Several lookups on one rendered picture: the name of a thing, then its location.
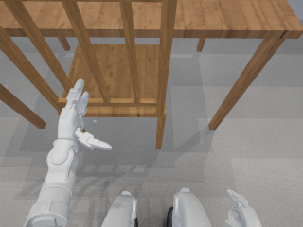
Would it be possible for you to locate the robot shin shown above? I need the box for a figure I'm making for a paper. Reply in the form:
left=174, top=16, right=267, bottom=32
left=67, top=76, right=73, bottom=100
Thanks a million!
left=122, top=191, right=135, bottom=227
left=172, top=188, right=190, bottom=227

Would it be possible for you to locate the table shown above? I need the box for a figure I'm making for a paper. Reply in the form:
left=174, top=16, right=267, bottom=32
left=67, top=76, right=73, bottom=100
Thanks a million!
left=0, top=0, right=303, bottom=131

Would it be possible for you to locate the robot right hand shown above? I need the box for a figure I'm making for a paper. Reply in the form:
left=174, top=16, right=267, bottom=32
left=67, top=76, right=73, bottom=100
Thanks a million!
left=225, top=189, right=262, bottom=227

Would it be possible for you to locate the chair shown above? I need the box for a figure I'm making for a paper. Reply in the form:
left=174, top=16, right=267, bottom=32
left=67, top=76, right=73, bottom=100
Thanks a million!
left=0, top=0, right=178, bottom=149

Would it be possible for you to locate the robot right shin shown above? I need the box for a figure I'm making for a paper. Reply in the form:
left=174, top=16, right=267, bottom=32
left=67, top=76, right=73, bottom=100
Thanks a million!
left=172, top=188, right=190, bottom=227

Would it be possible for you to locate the robot left hand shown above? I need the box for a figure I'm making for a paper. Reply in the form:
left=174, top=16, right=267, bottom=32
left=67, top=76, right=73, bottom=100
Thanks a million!
left=58, top=78, right=112, bottom=150

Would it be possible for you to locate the robot left shin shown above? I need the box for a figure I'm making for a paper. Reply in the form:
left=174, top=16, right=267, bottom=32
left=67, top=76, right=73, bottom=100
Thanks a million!
left=122, top=191, right=135, bottom=227

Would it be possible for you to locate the robot left forearm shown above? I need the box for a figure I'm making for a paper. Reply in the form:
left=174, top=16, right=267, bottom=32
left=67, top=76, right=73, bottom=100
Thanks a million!
left=23, top=138, right=79, bottom=227

